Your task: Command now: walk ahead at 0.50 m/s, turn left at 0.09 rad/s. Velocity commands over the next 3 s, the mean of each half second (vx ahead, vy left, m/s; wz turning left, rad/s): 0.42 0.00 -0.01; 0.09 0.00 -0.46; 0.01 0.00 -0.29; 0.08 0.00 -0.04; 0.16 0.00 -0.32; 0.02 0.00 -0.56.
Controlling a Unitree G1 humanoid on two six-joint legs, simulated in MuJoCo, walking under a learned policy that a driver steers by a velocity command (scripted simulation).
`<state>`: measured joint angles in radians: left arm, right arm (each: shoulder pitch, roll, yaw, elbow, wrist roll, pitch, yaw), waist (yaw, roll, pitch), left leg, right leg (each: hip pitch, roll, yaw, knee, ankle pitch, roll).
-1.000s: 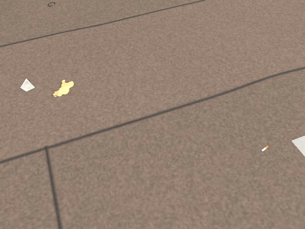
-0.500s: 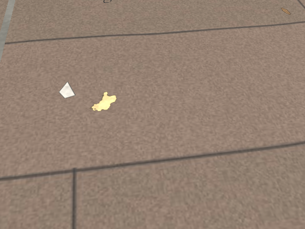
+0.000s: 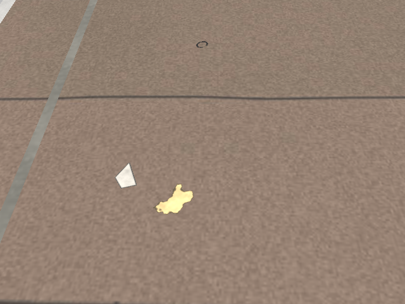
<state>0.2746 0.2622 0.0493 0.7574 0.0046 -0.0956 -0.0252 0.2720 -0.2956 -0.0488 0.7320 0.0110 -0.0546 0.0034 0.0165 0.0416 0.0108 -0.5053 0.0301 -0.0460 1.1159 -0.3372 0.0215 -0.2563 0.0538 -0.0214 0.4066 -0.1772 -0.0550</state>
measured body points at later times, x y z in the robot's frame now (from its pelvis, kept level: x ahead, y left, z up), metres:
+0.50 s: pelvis +0.26 +0.06 +0.00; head +0.30 +0.08 +0.45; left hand +0.33 +0.35 -0.14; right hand +0.41 -0.20 -0.10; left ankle +0.31 +0.15 -0.74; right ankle +0.21 -0.09 -0.66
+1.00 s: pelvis +0.34 +0.01 +0.00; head +0.38 -0.02 +0.44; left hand +0.57 +0.25 -0.08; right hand +0.41 -0.31 -0.12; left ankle +0.35 +0.16 -0.66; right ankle +0.35 -0.08 -0.74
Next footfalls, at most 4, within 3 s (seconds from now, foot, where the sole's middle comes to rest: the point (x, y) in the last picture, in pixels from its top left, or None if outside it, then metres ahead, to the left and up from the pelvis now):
0.32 left None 0.35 0.15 -0.78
0.84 right None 0.39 -0.09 -0.78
1.26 left None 0.46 0.13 -0.78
1.52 right None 0.32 -0.10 -0.78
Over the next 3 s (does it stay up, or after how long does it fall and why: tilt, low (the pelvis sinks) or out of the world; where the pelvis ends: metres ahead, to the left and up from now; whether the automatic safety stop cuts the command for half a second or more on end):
stays up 0.57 -0.04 0.00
